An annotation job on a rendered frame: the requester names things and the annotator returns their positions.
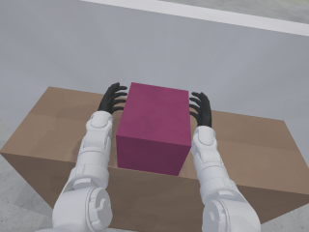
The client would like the robot left hand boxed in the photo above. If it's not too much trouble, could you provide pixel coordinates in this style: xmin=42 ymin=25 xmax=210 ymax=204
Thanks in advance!
xmin=98 ymin=82 xmax=127 ymax=115

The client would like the right robot upper arm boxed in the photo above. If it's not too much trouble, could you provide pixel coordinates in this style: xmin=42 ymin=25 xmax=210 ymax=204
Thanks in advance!
xmin=202 ymin=198 xmax=261 ymax=232

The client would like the carton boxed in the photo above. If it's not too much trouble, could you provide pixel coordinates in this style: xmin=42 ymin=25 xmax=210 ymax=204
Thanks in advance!
xmin=116 ymin=82 xmax=192 ymax=176

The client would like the robot right hand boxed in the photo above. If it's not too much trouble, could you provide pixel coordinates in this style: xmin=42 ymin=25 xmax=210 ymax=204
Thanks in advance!
xmin=189 ymin=92 xmax=212 ymax=128

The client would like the robot left forearm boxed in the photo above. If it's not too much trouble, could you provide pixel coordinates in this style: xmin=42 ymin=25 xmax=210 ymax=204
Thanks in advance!
xmin=52 ymin=110 xmax=113 ymax=225

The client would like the left robot upper arm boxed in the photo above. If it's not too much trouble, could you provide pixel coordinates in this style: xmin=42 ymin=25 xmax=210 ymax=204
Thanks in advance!
xmin=34 ymin=186 xmax=113 ymax=232

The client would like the robot right forearm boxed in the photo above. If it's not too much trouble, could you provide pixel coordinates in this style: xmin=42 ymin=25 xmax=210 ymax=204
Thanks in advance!
xmin=190 ymin=126 xmax=262 ymax=232

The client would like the pedestal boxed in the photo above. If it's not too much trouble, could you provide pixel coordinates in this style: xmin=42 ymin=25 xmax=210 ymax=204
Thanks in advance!
xmin=0 ymin=86 xmax=309 ymax=232

